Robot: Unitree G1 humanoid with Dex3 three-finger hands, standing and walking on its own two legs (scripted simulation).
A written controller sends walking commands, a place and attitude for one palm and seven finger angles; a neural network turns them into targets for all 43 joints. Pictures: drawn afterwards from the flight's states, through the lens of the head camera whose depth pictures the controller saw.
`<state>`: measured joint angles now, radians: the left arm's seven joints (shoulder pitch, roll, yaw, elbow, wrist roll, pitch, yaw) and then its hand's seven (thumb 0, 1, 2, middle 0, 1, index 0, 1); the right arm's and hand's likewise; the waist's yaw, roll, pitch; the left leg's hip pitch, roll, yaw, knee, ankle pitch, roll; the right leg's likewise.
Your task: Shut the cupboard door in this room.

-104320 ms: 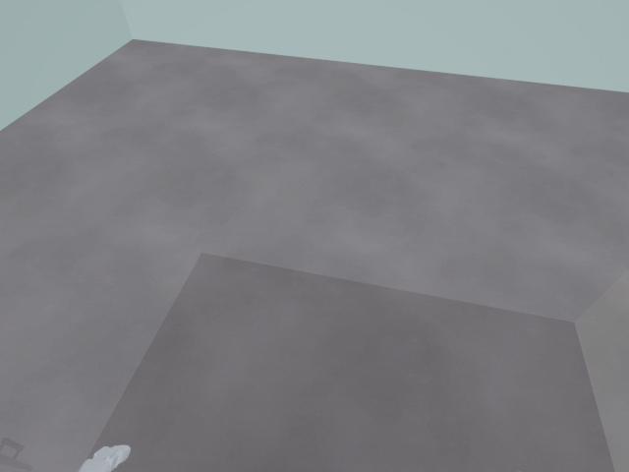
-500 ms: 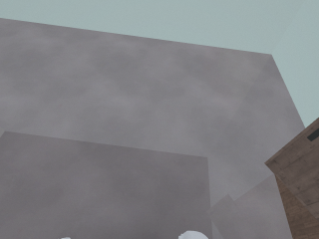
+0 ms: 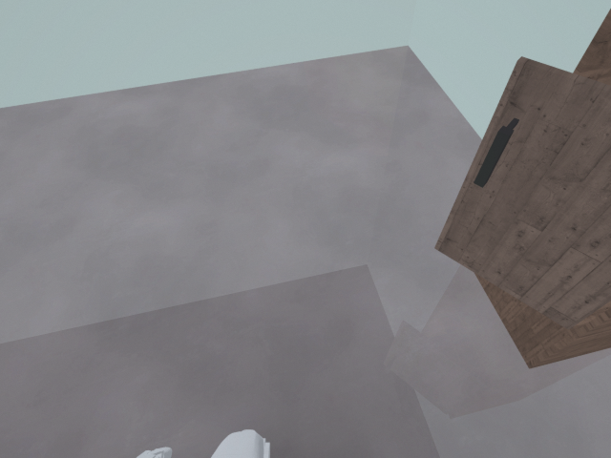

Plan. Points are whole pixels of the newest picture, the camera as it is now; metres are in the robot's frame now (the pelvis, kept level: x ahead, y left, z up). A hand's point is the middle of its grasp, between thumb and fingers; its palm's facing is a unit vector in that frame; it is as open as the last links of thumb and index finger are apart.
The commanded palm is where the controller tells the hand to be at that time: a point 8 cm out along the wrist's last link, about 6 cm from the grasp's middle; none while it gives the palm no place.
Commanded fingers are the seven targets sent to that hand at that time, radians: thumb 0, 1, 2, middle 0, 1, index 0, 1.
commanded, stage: turn to face it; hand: left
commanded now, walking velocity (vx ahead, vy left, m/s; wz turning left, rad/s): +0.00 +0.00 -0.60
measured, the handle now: (496, 153) +0.68 -0.35 -0.05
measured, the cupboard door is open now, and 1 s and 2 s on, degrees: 36 36 36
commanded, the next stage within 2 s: take the last steps up to it in 1.10 s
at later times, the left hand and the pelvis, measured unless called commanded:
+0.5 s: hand (172, 442) +0.16 +0.22 -0.17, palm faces -0.26 -0.94 -0.24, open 7.4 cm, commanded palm none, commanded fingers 0.00 0.90 0.90 -0.20 -0.30 -0.20 -0.30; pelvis +0.01 +0.03 +0.00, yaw -19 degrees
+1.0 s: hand (245, 414) +0.20 +0.12 -0.17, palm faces -0.50 -0.84 -0.22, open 7.4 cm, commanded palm none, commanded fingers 0.00 0.90 0.90 -0.20 -0.30 -0.20 -0.30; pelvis +0.03 -0.01 +0.00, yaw -33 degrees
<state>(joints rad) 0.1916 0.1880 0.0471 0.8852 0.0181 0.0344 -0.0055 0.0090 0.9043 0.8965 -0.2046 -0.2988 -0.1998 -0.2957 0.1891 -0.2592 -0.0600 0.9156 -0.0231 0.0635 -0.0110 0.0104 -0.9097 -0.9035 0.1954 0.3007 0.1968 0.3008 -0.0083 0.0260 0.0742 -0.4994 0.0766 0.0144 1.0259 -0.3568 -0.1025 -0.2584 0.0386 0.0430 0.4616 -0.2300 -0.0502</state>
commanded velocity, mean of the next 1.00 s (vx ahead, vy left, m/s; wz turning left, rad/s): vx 0.00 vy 0.00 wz -0.50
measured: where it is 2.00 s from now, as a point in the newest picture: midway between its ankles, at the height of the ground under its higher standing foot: outside the picture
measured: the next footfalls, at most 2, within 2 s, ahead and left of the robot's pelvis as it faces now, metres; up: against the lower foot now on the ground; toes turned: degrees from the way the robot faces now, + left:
left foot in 0.20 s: +0.06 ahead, +0.15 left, +0.00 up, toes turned -6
right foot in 0.62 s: +0.00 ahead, -0.12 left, +0.00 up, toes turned -27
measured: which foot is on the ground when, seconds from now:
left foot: up 0.00-0.18, down 0.20-0.62, up 0.64-1.00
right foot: down 0.00-0.20, up 0.22-0.60, down 0.62-1.00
